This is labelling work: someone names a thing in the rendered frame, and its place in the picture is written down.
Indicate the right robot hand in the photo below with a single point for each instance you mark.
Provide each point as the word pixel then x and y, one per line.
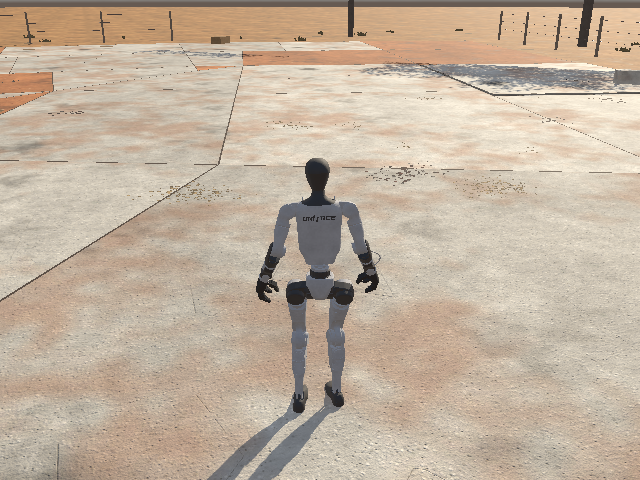
pixel 366 278

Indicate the left robot hand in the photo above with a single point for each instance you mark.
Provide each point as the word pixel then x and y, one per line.
pixel 261 287

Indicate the robot left upper arm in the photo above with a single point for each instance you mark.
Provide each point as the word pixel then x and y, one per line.
pixel 286 212

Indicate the robot right upper arm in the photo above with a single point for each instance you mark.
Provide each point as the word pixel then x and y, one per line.
pixel 350 210

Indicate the right robot forearm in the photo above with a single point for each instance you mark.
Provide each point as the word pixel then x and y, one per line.
pixel 367 261

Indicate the right robot shin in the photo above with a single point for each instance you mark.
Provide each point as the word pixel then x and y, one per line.
pixel 336 362

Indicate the robot right foot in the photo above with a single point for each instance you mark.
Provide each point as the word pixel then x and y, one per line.
pixel 337 398

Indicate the left robot forearm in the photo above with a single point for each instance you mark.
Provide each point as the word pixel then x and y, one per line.
pixel 269 266

